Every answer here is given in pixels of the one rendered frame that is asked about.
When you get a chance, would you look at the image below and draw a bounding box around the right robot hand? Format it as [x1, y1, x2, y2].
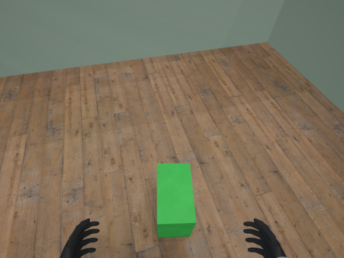
[243, 218, 286, 258]

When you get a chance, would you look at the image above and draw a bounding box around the left robot hand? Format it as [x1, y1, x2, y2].
[60, 218, 99, 258]

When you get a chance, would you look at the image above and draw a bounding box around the carton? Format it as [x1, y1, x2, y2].
[157, 163, 196, 238]

